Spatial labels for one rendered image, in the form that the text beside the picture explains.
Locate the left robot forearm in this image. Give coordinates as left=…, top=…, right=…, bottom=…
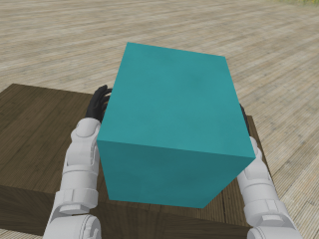
left=42, top=118, right=101, bottom=239

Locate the carton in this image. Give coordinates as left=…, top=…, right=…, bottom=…
left=96, top=42, right=256, bottom=209

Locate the right robot forearm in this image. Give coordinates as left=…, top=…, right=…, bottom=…
left=236, top=136, right=303, bottom=239

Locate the robot right hand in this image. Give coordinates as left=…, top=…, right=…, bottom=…
left=239, top=104, right=250, bottom=136

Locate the robot left upper arm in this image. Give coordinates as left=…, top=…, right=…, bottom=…
left=44, top=214, right=102, bottom=239

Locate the pedestal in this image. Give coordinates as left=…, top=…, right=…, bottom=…
left=0, top=83, right=277, bottom=239

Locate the robot right upper arm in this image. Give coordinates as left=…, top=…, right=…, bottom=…
left=246, top=226, right=302, bottom=239

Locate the robot left hand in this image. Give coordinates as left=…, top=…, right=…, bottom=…
left=85, top=85, right=113, bottom=123

